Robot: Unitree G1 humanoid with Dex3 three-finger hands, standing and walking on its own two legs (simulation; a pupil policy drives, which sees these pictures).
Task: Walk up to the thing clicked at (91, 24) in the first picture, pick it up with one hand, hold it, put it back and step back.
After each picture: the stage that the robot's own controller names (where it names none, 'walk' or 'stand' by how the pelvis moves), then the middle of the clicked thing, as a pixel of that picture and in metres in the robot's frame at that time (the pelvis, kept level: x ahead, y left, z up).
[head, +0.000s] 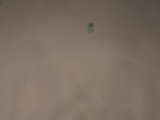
stand; (90, 28) +1.73 -0.15 -0.72
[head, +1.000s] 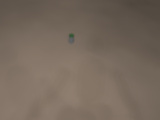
walk; (71, 38) +1.62 -0.01 -0.72
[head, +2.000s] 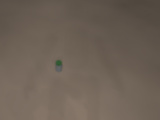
walk; (58, 66) +1.04 +0.14 -0.72
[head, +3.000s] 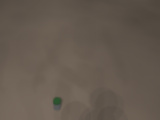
walk; (57, 103) +0.65 +0.15 -0.71
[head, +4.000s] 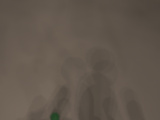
stand; (55, 119) +0.43 +0.14 -0.71
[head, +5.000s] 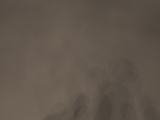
stand; out of the picture +0.35 +0.16 -0.72
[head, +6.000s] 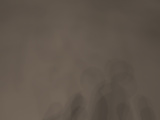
stand; out of the picture +0.34 +0.14 -0.72
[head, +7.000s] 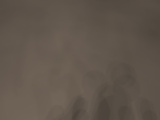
stand; out of the picture +0.36 +0.15 -0.73
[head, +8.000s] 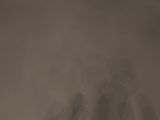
stand; out of the picture +0.34 +0.15 -0.73
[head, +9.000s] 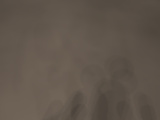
go down; out of the picture +0.34 +0.15 -0.73
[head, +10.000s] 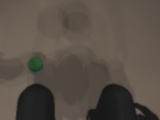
go down; (36, 67) +0.43 +0.17 -0.34
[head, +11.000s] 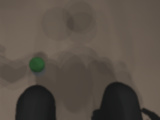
approach; (37, 67) +0.43 +0.16 -0.32
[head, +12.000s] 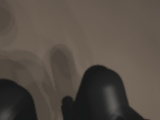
close in; out of the picture +0.43 +0.20 -0.23
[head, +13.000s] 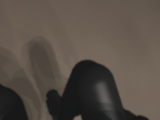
close; out of the picture +0.43 +0.22 -0.23
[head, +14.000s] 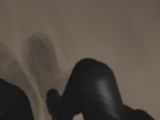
lift; out of the picture +0.41 +0.21 -0.23
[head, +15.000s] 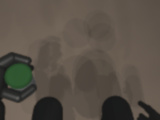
lift; (22, 81) +0.33 +0.19 -0.03
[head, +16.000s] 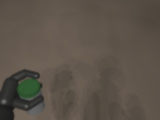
hold; (32, 97) +0.31 +0.16 +0.01
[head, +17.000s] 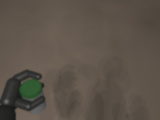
hold; (34, 97) +0.31 +0.17 +0.01
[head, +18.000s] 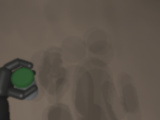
crouch; (26, 85) +0.36 +0.17 -0.05
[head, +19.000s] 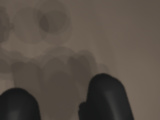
lower; out of the picture +0.49 +0.23 -0.09
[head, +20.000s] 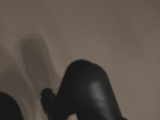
lower; out of the picture +0.45 +0.25 -0.23
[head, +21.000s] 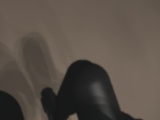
lower; out of the picture +0.45 +0.25 -0.24
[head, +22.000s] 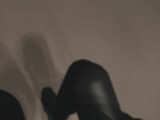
lower; out of the picture +0.45 +0.24 -0.24
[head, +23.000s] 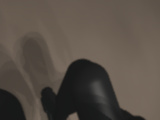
lower; out of the picture +0.45 +0.24 -0.24
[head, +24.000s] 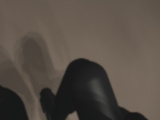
open; out of the picture +0.44 +0.21 -0.24
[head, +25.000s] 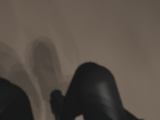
stand; out of the picture +0.43 +0.21 -0.24
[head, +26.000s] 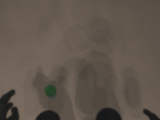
walk; (51, 92) +0.42 +0.14 -0.51
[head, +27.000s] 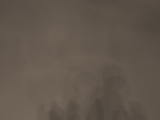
stand; out of the picture +0.38 +0.13 -0.66
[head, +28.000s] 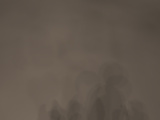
stand; out of the picture +0.37 +0.13 -0.67
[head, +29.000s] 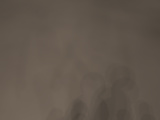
stand; out of the picture +0.39 +0.12 -0.71
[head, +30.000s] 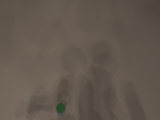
walk; (60, 110) +0.45 +0.08 -0.70
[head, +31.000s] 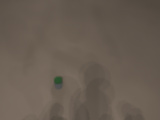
walk; (58, 83) +0.67 +0.16 -0.69
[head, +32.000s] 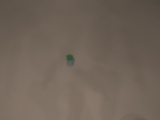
stand; (70, 60) +1.00 +0.17 -0.70
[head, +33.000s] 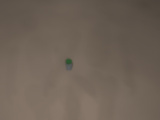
stand; (68, 64) +1.03 +0.11 -0.72
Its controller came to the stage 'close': yes
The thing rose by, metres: 0.72
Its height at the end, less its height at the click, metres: +0.00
